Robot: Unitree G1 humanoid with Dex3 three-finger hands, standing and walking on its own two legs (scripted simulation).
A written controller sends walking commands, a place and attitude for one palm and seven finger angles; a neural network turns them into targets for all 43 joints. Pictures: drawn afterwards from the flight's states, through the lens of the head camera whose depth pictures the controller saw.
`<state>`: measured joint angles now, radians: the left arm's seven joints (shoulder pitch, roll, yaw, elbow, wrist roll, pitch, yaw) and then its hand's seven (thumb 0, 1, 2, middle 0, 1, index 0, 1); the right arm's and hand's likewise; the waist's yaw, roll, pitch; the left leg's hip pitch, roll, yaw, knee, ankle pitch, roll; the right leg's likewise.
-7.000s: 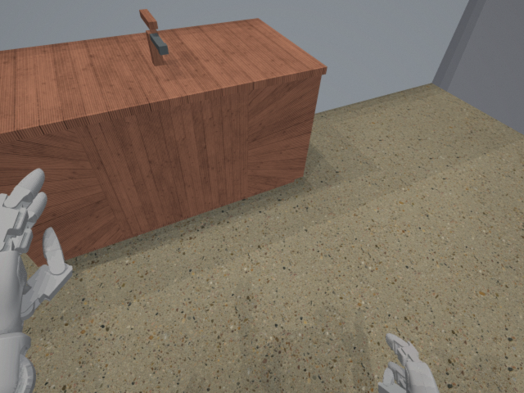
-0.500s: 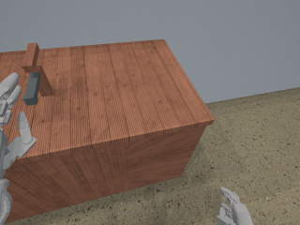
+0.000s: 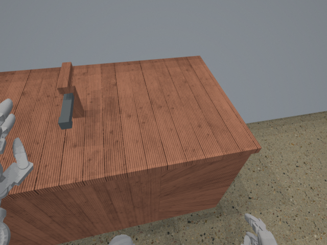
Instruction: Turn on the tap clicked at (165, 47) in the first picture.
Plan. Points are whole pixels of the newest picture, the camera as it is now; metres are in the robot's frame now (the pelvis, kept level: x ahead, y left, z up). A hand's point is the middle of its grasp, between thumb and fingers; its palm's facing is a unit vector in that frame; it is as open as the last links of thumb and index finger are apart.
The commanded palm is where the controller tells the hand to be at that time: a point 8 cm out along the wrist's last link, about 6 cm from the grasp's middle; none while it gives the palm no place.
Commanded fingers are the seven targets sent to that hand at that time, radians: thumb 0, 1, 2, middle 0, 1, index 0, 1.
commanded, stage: shuffle to correct the standing spot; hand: left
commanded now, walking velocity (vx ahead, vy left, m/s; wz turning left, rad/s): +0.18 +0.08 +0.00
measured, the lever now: (65, 122) +0.40 +0.33 +0.04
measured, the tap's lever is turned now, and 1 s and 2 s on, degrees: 0 0 0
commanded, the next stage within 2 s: come to a stop and stand still in 0.34 s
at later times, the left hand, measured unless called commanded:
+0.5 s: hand (14, 139) +0.25 +0.32 +0.16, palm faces +0.43 -0.82 -0.38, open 7.4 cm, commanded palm +0.19 +0.35 +0.18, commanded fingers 0.00 0.90 0.90 -0.20 -0.30 -0.20 -0.30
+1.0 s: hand (48, 156) +0.23 +0.25 +0.15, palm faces +0.35 -0.89 -0.30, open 7.4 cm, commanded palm +0.18 +0.29 +0.18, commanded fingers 0.00 0.90 0.90 -0.20 -0.30 -0.20 -0.30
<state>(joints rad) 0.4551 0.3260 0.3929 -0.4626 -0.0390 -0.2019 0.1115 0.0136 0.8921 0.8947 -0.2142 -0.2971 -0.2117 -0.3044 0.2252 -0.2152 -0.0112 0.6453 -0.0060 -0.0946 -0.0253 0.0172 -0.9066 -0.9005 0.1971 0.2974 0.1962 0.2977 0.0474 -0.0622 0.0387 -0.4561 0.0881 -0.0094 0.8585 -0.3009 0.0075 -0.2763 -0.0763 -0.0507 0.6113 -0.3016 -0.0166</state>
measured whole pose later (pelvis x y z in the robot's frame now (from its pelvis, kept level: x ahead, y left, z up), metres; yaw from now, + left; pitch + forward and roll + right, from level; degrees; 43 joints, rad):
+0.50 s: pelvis +0.03 +0.07 -0.01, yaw -2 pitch -2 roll +2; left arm 0.40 0.37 0.40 -0.47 -0.03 -0.17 0.14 0.01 0.89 0.89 -0.21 -0.30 -0.21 -0.30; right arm 0.24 -0.19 0.00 0.63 0.00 -0.12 -0.05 0.02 -0.90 -0.90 0.20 0.30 0.20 0.30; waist 0.03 -0.06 0.09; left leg -0.28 0.01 0.06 0.59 -0.26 0.01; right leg -0.35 -0.02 0.00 0.79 -0.38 -0.03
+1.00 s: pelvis +0.01 +0.02 +0.00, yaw -3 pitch -5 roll +1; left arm 0.38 0.28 0.28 -0.29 -0.06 -0.19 0.08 0.01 0.90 0.90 -0.20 -0.30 -0.20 -0.30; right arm 0.24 -0.25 0.00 0.60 0.03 -0.13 -0.01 0.02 -0.91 -0.90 0.20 0.30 0.20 0.30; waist 0.04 0.01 0.05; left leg -0.23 0.00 0.05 0.49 -0.21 0.02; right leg -0.22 0.07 -0.09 0.47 -0.18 -0.06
